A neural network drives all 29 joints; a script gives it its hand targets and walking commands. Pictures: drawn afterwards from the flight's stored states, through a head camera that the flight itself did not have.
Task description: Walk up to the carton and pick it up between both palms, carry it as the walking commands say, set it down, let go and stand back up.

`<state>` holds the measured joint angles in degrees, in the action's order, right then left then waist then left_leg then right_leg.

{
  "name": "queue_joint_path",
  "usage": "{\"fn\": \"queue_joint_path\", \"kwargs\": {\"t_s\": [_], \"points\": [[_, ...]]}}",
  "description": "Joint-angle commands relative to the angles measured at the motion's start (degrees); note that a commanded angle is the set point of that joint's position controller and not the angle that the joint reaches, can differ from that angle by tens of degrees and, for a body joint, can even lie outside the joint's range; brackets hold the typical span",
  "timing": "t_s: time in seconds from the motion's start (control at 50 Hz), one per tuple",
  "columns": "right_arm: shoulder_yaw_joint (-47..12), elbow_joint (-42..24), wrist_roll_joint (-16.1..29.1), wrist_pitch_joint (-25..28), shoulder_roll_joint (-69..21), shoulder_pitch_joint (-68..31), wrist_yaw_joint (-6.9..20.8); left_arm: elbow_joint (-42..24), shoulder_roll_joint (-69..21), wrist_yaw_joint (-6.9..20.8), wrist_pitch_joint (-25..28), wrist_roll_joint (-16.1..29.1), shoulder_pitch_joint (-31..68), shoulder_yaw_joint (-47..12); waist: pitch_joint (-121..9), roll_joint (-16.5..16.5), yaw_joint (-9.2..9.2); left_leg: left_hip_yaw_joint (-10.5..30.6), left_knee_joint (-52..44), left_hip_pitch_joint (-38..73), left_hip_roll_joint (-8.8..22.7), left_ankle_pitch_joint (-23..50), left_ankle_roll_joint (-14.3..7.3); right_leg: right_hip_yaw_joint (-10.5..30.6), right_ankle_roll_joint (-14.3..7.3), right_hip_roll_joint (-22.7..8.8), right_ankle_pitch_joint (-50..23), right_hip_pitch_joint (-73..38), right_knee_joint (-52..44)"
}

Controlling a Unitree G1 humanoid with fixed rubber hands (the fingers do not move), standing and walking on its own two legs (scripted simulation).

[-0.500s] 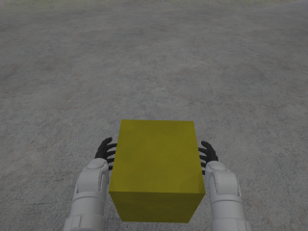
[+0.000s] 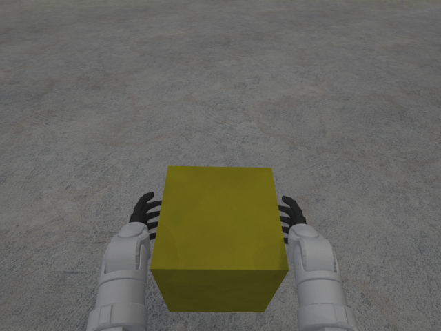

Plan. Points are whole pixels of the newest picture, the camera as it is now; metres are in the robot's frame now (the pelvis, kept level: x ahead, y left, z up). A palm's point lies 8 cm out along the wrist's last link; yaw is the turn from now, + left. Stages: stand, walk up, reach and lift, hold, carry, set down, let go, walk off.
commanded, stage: reach and lift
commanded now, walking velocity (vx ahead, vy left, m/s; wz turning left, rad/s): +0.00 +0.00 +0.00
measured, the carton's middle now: (218, 242) +0.31 +0.01 -0.02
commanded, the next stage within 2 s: hold in 1.00 s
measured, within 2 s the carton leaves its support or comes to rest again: neither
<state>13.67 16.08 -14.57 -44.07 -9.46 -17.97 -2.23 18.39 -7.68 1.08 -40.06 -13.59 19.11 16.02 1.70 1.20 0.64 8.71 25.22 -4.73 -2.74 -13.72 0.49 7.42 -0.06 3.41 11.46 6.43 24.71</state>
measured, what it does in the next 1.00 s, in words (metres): stands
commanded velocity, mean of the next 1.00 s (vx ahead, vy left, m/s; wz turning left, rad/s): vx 0.00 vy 0.00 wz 0.00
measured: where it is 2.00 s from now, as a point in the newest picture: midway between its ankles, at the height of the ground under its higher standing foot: outside the picture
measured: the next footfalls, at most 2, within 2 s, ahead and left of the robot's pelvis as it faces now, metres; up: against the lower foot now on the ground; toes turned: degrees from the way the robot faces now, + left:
none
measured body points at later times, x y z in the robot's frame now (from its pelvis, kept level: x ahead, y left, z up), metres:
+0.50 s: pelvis +0.01 +0.00 +0.00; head -0.03 -0.01 +0.45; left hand +0.30 +0.15 +0.04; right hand +0.30 -0.15 +0.02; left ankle +0.01 +0.13 -0.74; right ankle +0.03 -0.12 -0.74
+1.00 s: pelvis +0.00 +0.00 +0.00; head -0.05 -0.02 +0.45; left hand +0.29 +0.15 +0.04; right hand +0.29 -0.15 +0.03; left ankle +0.01 +0.13 -0.74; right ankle +0.03 -0.12 -0.74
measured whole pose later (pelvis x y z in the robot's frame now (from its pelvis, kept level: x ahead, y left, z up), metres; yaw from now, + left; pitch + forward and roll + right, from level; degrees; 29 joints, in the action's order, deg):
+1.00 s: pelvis +0.00 +0.00 +0.00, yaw +0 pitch -7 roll +0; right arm 10.5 11.9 -13.6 -45.5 -8.2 -12.8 -1.3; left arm 13.3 -8.4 -0.3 -42.3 -12.8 14.0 12.6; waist 1.0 1.5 0.3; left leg 8.6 25.6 -4.8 -2.5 -13.7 0.9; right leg 7.1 -0.5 3.6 11.6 6.7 25.6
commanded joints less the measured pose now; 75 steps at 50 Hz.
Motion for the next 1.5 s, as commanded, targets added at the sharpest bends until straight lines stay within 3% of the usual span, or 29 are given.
{"fn": "queue_joint_path", "kwargs": {"t_s": [0.0, 0.44, 0.9, 1.48], "points": [[-35.09, -7.27, 16.5, 4.2, -56.33, -37.47, 13.52, -4.21, -54.93, 13.98, 0.85, 14.11, 34.15, -35.7, -21.3, -0.74, -0.3, -3.02, -4.4, 0.79, -1.55, 12.1, -0.81, -1.43, 1.29, 1.28, -11.8, -9.46, -2.74], [-38.63, -14.54, 17.37, 3.95, -51.67, -30.54, 13.61, -9.97, -53.88, 11.97, -0.21, 15.09, 25.34, -39.22, -20.75, -0.64, -0.16, -2.58, -4.73, 2.17, -1.67, 15.1, -0.29, -1.73, 0.73, 1.68, -14.3, -7.99, -2.48], [-37.8, -12.66, 17.37, 3.26, -53.58, -31.87, 14.04, -9.23, -54.29, 13.21, -0.66, 15.08, 27.22, -38.71, -18.55, -1.19, -0.24, -3.1, -4.51, -1.49, -1.68, 6.22, -1.18, -1.74, 0.57, 1.1, -6.72, -7.51, -2.88], [-38.82, -15.74, 18.0, 2.95, -51.56, -29.16, 13.97, -11.71, -54.66, 12.31, -1.36, 15.57, 23.79, -40.14, -18.45, -0.64, -0.6, -2.6, -4.45, -0.43, -1.48, 9.34, -0.72, -1.86, 0.07, 1.39, -9.95, -7.4, -2.48]]}}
